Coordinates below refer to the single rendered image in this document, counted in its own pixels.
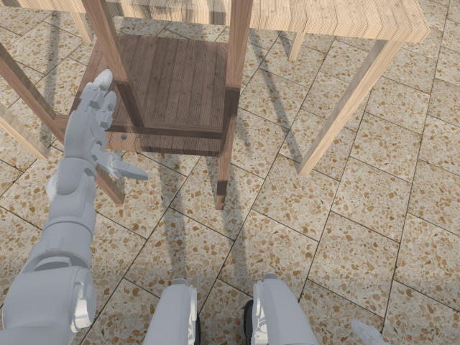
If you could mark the robot left hand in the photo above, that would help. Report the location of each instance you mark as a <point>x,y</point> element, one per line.
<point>87,125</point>

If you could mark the robot left shin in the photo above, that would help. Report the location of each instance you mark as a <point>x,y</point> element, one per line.
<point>191,327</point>

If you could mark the robot right shin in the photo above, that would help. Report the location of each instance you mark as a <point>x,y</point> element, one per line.
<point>259,334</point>

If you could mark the robot right hand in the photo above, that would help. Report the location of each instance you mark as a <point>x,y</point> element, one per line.
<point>369,334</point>

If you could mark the left robot forearm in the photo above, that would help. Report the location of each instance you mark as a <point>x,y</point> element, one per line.
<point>68,231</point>

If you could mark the table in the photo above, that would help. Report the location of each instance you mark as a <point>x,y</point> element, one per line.
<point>391,22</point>

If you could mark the robot shin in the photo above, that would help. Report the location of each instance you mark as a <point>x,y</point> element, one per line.
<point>259,334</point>
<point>191,327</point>

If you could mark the chair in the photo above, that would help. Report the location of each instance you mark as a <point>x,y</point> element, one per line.
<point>173,96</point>

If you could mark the left robot upper arm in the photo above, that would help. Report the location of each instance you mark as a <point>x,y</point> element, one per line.
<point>49,307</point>

